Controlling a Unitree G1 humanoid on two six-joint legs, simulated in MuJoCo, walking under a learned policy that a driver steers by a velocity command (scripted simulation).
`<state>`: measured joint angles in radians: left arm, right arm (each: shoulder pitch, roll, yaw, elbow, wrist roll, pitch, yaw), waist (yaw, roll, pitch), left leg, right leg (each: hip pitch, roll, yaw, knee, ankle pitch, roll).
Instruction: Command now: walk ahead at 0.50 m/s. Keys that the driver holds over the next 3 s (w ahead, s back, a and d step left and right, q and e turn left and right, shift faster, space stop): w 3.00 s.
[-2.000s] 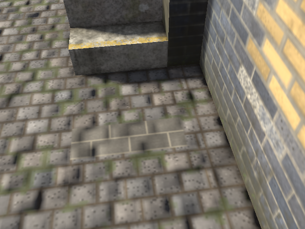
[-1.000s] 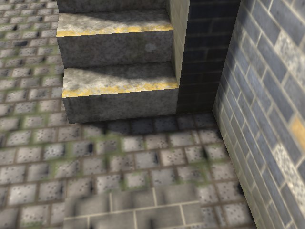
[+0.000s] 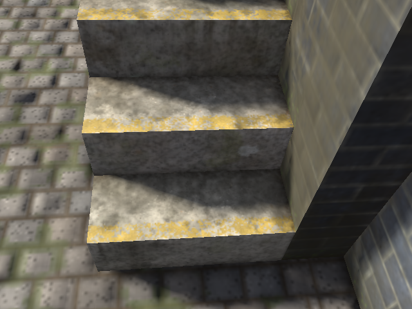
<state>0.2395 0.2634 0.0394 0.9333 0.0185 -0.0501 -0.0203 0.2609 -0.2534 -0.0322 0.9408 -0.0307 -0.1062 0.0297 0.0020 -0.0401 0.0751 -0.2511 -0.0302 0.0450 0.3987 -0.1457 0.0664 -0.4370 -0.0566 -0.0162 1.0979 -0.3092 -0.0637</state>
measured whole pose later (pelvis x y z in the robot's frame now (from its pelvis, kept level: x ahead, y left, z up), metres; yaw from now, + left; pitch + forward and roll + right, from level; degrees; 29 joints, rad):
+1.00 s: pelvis +0.37 +0.06 +0.00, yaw +0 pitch +1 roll -1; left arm 0.22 0.19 0.04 0.98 0.05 -0.01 0.03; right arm 0.33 -0.21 0.00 1.05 -0.02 -0.09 -0.03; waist 0.00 -0.02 -0.01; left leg -0.17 -0.03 0.06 0.37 -0.21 0.07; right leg -0.55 -0.03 -0.07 1.25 -0.30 -0.02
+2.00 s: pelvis +0.67 +0.18 +0.19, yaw +0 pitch -1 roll -3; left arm 0.01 0.05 -0.01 0.67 0.00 -0.01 0.06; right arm 0.58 -0.16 -0.01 1.06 -0.05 -0.12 0.01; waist -0.06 -0.02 -0.02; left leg -0.18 0.02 0.13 0.63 -0.44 0.07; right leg -1.31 0.18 0.09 2.41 -0.19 -0.11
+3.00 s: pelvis +1.21 +0.12 +0.61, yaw -2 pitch +2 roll -1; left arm -0.08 0.10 -0.01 0.46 -0.03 0.00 0.09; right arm 0.53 -0.23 -0.06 1.03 -0.05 -0.15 0.03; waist -0.07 0.03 0.00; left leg -0.03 0.17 0.09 0.30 -0.29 -0.05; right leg -1.35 -0.01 0.05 2.23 -0.50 -0.09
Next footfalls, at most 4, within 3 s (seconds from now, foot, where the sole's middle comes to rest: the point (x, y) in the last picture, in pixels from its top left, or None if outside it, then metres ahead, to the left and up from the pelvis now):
0.32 right None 0.29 -0.09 -0.78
0.74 left None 0.40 0.14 -0.78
1.16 right None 0.43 -0.03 -0.78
1.64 left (123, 219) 0.65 0.24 -0.58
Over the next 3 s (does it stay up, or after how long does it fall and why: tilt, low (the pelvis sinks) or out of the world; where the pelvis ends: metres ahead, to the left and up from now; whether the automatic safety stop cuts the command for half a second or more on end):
stays up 1.21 0.12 0.61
